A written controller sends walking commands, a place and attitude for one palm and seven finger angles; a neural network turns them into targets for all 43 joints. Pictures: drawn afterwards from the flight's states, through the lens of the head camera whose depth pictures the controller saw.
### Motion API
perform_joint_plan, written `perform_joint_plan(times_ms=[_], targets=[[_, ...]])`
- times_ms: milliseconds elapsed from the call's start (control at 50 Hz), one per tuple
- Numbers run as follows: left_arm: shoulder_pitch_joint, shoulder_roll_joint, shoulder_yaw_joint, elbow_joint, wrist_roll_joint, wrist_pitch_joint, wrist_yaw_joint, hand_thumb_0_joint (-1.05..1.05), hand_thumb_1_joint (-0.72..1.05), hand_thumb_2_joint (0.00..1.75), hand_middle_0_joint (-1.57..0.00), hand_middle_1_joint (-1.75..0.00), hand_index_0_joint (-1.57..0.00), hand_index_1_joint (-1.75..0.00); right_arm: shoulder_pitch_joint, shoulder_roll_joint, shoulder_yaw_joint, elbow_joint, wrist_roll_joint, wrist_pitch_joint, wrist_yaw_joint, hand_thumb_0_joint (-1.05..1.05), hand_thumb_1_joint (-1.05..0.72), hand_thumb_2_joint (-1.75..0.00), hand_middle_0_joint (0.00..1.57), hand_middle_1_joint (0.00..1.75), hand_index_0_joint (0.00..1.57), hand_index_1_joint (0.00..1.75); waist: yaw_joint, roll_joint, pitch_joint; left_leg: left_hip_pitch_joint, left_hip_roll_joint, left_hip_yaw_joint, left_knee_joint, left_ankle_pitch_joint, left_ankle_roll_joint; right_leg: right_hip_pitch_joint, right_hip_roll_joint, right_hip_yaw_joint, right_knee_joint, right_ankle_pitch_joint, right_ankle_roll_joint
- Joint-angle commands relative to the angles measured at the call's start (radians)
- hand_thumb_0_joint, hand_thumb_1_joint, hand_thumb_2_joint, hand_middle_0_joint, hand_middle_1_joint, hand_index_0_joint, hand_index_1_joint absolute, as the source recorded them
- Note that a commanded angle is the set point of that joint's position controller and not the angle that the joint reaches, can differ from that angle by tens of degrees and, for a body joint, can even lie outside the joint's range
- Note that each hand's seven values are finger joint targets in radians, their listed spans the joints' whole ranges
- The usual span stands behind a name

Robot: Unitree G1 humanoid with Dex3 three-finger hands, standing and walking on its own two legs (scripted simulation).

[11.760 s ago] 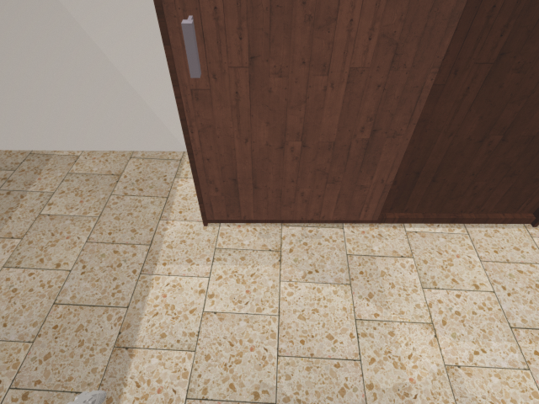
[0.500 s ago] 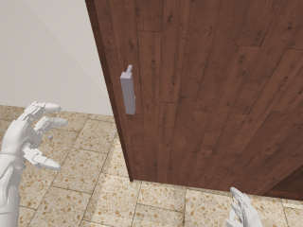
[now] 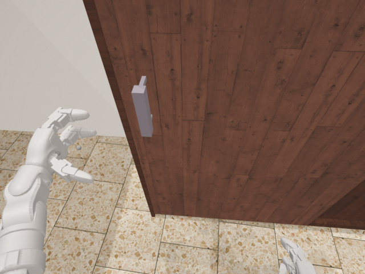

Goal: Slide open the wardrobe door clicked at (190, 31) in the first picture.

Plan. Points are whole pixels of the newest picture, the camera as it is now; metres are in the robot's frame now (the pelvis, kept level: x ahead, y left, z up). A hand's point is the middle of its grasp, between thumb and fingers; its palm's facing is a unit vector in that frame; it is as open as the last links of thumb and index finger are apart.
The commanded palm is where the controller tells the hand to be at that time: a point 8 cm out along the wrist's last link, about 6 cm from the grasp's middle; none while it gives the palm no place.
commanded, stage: move the hooked fingers beside the handle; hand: left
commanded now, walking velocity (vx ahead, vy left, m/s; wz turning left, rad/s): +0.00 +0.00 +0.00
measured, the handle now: (145, 106) +0.48 +0.13 +0.10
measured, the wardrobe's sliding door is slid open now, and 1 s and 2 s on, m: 0.00 0.00 0.00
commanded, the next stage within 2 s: feel for the door with the fingertips in 1.80 s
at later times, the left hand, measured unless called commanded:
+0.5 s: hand (97, 132) +0.38 +0.22 +0.11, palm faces -0.02 -1.00 -0.02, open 14.0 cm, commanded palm +0.36 +0.27 +0.11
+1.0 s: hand (114, 119) +0.43 +0.19 +0.10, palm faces -0.03 -1.00 +0.00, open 14.0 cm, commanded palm +0.40 +0.24 +0.11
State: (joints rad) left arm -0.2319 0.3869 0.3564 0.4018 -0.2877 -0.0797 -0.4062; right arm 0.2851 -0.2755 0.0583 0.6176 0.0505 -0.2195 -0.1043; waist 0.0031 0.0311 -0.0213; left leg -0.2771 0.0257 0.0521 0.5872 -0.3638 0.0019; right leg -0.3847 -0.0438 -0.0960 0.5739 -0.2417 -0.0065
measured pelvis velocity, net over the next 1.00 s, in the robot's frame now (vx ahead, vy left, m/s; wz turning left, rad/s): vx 0.00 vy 0.01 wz -0.01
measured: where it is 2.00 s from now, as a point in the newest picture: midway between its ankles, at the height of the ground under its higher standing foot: outside the picture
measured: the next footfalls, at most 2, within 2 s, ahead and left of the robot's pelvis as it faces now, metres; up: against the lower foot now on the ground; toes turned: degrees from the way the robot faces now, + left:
none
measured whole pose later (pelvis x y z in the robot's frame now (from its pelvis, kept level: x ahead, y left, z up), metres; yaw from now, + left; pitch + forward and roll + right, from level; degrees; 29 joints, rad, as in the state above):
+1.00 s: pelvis +0.00 +0.01 -0.01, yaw -1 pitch +8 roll +0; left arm -0.62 0.37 0.29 0.84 -0.19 -0.21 -0.28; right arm 0.34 -0.27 0.04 0.65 0.04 -0.09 -0.06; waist -0.06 0.01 -0.05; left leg -0.41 0.02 0.06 0.65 -0.39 0.01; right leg -0.51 -0.05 -0.08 0.62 -0.25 0.00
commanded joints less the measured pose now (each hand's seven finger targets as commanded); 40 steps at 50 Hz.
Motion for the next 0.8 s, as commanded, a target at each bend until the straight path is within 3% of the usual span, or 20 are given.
perform_joint_plan(times_ms=[0, 20, 60, 140, 200, 220, 260, 320, 340, 400, 420, 480, 540, 560, 600, 660, 700, 720, 780], targets=[[-0.326, 0.234, 0.068, -0.191, -0.011, -0.070, 0.017, 0.00, -0.50, 0.30, -0.30, -1.20, -0.30, -1.20, -0.043, -0.129, -0.060, -0.133, 0.007, -0.047, -0.011, 0.00, -0.90, -0.90, 0.20, 0.30, 0.20, 0.30, -0.003, 0.018, -0.246, -0.021, -0.017, -0.044, -0.086, 0.302, 0.007, 0.188, 0.021, 0.038, -0.032, 0.240, -0.013], [-0.312, 0.241, 0.074, -0.182, -0.009, -0.069, 0.022, 0.00, -0.50, 0.30, -0.30, -1.20, -0.30, -1.20, -0.043, -0.132, -0.059, -0.135, 0.004, -0.043, -0.008, 0.00, -0.90, -0.90, 0.20, 0.30, 0.20, 0.30, 0.006, -0.020, -0.242, -0.032, -0.015, -0.045, -0.085, 0.309, 0.011, 0.207, 0.022, 0.040, -0.032, 0.246, -0.015], [-0.323, 0.235, 0.070, -0.196, -0.003, -0.068, 0.030, 0.00, -0.50, 0.30, -0.30, -1.20, -0.30, -1.20, -0.043, -0.127, -0.062, -0.137, 0.006, -0.038, -0.007, 0.00, -0.90, -0.90, 0.20, 0.30, 0.20, 0.30, 0.006, 0.024, -0.267, -0.021, -0.019, -0.039, -0.084, 0.326, 0.010, 0.214, 0.019, 0.045, -0.027, 0.270, -0.014], [-0.395, 0.240, 0.065, -0.151, 0.004, -0.073, 0.046, 0.00, -0.50, 0.30, -0.30, -1.20, -0.30, -1.20, -0.034, -0.131, -0.060, -0.124, 0.005, -0.023, -0.008, 0.00, -0.90, -0.90, 0.20, 0.30, 0.20, 0.30, -0.014, -0.025, -0.239, -0.048, -0.017, -0.036, -0.087, 0.288, 0.015, 0.204, 0.019, 0.049, -0.035, 0.251, -0.010], [-0.427, 0.249, 0.072, -0.140, 0.011, -0.092, 0.051, 0.00, -0.50, 0.30, -0.30, -1.20, -0.30, -1.20, -0.032, -0.127, -0.062, -0.124, 0.003, -0.018, -0.010, 0.00, -0.90, -0.90, 0.20, 0.30, 0.20, 0.30, -0.010, 0.014, -0.276, -0.038, -0.021, -0.032, -0.081, 0.285, 0.014, 0.213, 0.017, 0.057, -0.030, 0.254, -0.012], [-0.428, 0.261, 0.078, -0.126, 0.011, -0.096, 0.052, 0.00, -0.50, 0.30, -0.30, -1.20, -0.30, -1.20, -0.029, -0.129, -0.061, -0.121, 0.003, -0.012, -0.008, 0.00, -0.90, -0.90, 0.20, 0.30, 0.20, 0.30, -0.009, -0.005, -0.273, -0.045, -0.018, -0.030, -0.075, 0.286, 0.017, 0.226, 0.016, 0.061, -0.030, 0.258, -0.012], [-0.452, 0.222, 0.038, -0.107, 0.015, -0.102, 0.045, 0.00, -0.50, 0.30, -0.30, -1.20, -0.30, -1.20, -0.028, -0.124, -0.059, -0.122, 0.005, -0.009, -0.007, 0.00, -0.90, -0.90, 0.20, 0.30, 0.20, 0.30, -0.017, 0.033, -0.272, -0.039, -0.022, -0.029, -0.076, 0.285, 0.015, 0.206, 0.017, 0.058, -0.027, 0.260, -0.014], [-0.476, 0.250, 0.055, -0.028, 0.015, -0.100, 0.043, 0.00, -0.50, 0.30, -0.30, -1.20, -0.30, -1.20, -0.014, -0.137, -0.061, -0.112, 0.005, 0.004, -0.008, 0.00, -0.90, -0.90, 0.20, 0.30, 0.20, 0.30, -0.023, -0.033, -0.253, -0.078, -0.019, -0.030, -0.071, 0.256, 0.018, 0.203, 0.017, 0.063, -0.029, 0.239, -0.010], [-0.514, 0.225, 0.028, -0.014, 0.017, -0.100, 0.038, 0.00, -0.50, 0.30, -0.30, -1.20, -0.30, -1.20, -0.013, -0.135, -0.060, -0.111, 0.008, 0.007, -0.007, 0.00, -0.90, -0.90, 0.20, 0.30, 0.20, 0.30, -0.036, -0.020, -0.248, -0.072, -0.020, -0.028, -0.072, 0.249, 0.018, 0.182, 0.019, 0.060, -0.029, 0.233, -0.010], [-0.589, 0.220, 0.008, -0.002, 0.026, -0.114, 0.042, 0.00, -0.50, 0.30, -0.30, -1.20, -0.30, -1.20, -0.005, -0.135, -0.061, -0.110, 0.006, 0.015, -0.005, 0.00, -0.90, -0.90, 0.20, 0.30, 0.20, 0.30, -0.038, 0.031, -0.276, -0.069, -0.025, -0.033, -0.061, 0.245, 0.015, 0.166, 0.017, 0.062, -0.019, 0.223, -0.014], [-0.591, 0.241, 0.025, 0.018, 0.028, -0.118, 0.046, 0.00, -0.50, 0.30, -0.30, -1.20, -0.30, -1.20, 0.004, -0.139, -0.063, -0.109, 0.003, 0.019, -0.004, 0.00, -0.90, -0.90, 0.20, 0.30, 0.20, 0.30, -0.035, -0.009, -0.284, -0.071, -0.021, -0.037, -0.056, 0.261, 0.018, 0.179, 0.018, 0.062, -0.015, 0.237, -0.016], [-0.592, 0.246, 0.041, 0.033, 0.028, -0.134, 0.052, 0.00, -0.50, 0.30, -0.30, -1.20, -0.30, -1.20, 0.018, -0.138, -0.067, -0.108, 0.001, 0.028, 0.002, 0.00, -0.90, -0.90, 0.20, 0.30, 0.20, 0.30, -0.029, -0.002, -0.340, -0.067, -0.023, -0.034, -0.048, 0.309, 0.015, 0.209, 0.019, 0.063, 0.000, 0.297, -0.015], [-0.614, 0.258, 0.043, 0.081, 0.038, -0.141, 0.061, 0.00, -0.50, 0.30, -0.30, -1.20, -0.30, -1.20, 0.027, -0.141, -0.067, -0.101, 0.003, 0.043, 0.008, 0.00, -0.90, -0.90, 0.20, 0.30, 0.20, 0.30, -0.038, -0.025, -0.301, -0.098, -0.020, -0.033, -0.051, 0.286, 0.016, 0.190, 0.022, 0.061, 0.000, 0.279, -0.012], [-0.624, 0.229, 0.019, 0.088, 0.038, -0.143, 0.062, 0.00, -0.50, 0.30, -0.30, -1.20, -0.30, -1.20, 0.026, -0.139, -0.066, -0.104, 0.001, 0.045, 0.010, 0.00, -0.90, -0.90, 0.20, 0.30, 0.20, 0.30, -0.038, 0.005, -0.297, -0.098, -0.023, -0.032, -0.050, 0.282, 0.015, 0.180, 0.020, 0.063, 0.000, 0.275, -0.014], [-0.647, 0.270, 0.050, 0.105, 0.046, -0.152, 0.072, 0.00, -0.50, 0.30, -0.30, -1.20, -0.30, -1.20, 0.037, -0.144, -0.069, -0.100, 0.000, 0.053, 0.011, 0.00, -0.90, -0.90, 0.20, 0.30, 0.20, 0.30, -0.038, -0.006, -0.309, -0.109, -0.023, -0.035, -0.048, 0.271, 0.015, 0.180, 0.021, 0.063, 0.003, 0.261, -0.016], [-0.669, 0.258, 0.035, 0.090, 0.049, -0.171, 0.070, 0.00, -0.50, 0.30, -0.30, -1.20, -0.30, -1.20, 0.047, -0.142, -0.073, -0.105, -0.001, 0.062, 0.016, 0.00, -0.90, -0.90, 0.20, 0.30, 0.20, 0.30, -0.039, 0.005, -0.359, -0.091, -0.022, -0.031, -0.040, 0.301, 0.017, 0.197, 0.025, 0.067, 0.012, 0.291, -0.015], [-0.690, 0.237, 0.022, 0.098, 0.047, -0.181, 0.074, 0.00, -0.50, 0.30, -0.30, -1.20, -0.30, -1.20, 0.052, -0.137, -0.074, -0.098, -0.001, 0.064, 0.017, 0.00, -0.90, -0.90, 0.20, 0.30, 0.20, 0.30, -0.044, 0.032, -0.344, -0.079, -0.021, -0.034, -0.038, 0.309, 0.012, 0.173, 0.027, 0.061, 0.011, 0.292, -0.018], [-0.682, 0.247, 0.028, 0.109, 0.046, -0.184, 0.078, 0.00, -0.50, 0.30, -0.30, -1.20, -0.30, -1.20, 0.061, -0.143, -0.075, -0.095, -0.003, 0.069, 0.018, 0.00, -0.90, -0.90, 0.20, 0.30, 0.20, 0.30, -0.045, -0.021, -0.346, -0.088, -0.017, -0.038, -0.036, 0.317, 0.016, 0.183, 0.029, 0.059, 0.013, 0.296, -0.017], [-0.711, 0.203, -0.013, 0.128, 0.055, -0.183, 0.085, 0.00, -0.50, 0.30, -0.30, -1.20, -0.30, -1.20, 0.064, -0.139, -0.076, -0.090, 0.000, 0.075, 0.023, 0.00, -0.90, -0.90, 0.20, 0.30, 0.20, 0.30, -0.053, 0.035, -0.337, -0.079, -0.019, -0.036, -0.038, 0.313, 0.009, 0.149, 0.030, 0.056, 0.013, 0.286, -0.018]])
